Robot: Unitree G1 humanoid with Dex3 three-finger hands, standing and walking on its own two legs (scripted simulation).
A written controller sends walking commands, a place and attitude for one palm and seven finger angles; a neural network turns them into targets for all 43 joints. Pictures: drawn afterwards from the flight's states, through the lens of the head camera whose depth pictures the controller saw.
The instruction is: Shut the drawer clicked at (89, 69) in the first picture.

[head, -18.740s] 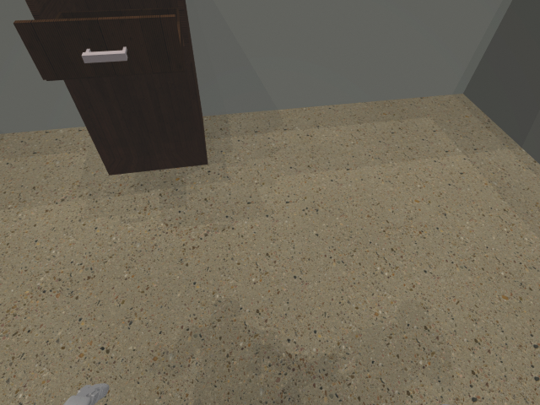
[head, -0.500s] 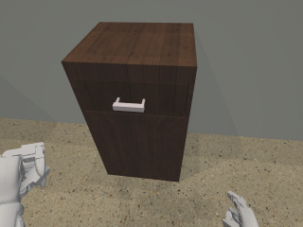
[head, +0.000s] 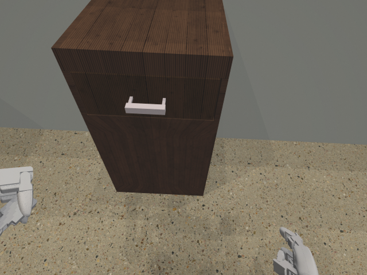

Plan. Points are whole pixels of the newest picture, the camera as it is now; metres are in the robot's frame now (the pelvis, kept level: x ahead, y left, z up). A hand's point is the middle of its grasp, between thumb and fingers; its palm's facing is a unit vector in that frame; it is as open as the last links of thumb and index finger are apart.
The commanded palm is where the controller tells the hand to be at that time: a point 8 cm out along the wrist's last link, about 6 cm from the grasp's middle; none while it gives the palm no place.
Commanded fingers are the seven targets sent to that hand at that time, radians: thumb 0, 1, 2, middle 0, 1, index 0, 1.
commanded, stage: step back with the hand held close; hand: left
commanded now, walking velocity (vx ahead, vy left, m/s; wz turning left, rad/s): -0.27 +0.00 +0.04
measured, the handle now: (146, 104) +0.62 +0.16 -0.03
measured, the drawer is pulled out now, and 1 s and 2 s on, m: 0.00 0.00 0.00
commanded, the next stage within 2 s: stop stepping back and stand still in 1.14 s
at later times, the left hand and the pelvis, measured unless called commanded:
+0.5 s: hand out of the picture +0.12 +0.24 +0.17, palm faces +0.41 -0.76 -0.51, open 3.2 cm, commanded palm +0.04 +0.28 +0.18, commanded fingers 0.00 0.90 0.90 -1.40 -1.60 -1.40 -1.60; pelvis -0.07 +0.00 -0.02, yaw +3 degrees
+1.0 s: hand out of the picture +0.00 +0.26 +0.17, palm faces +0.49 -0.72 -0.49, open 3.2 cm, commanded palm -0.06 +0.28 +0.18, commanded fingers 0.00 0.90 0.90 -1.40 -1.60 -1.40 -1.60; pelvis -0.15 -0.02 -0.02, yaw +8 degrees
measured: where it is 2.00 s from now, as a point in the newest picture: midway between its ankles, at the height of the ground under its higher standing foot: outside the picture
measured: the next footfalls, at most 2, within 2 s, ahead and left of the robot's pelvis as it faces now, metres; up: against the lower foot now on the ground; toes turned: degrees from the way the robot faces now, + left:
right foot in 1.02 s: -0.21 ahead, -0.15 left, +0.00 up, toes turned +10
left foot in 1.14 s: -0.04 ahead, +0.08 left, +0.00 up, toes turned +8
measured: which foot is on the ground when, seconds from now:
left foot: down 0.00-1.00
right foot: down 0.00-0.80, up 0.82-1.00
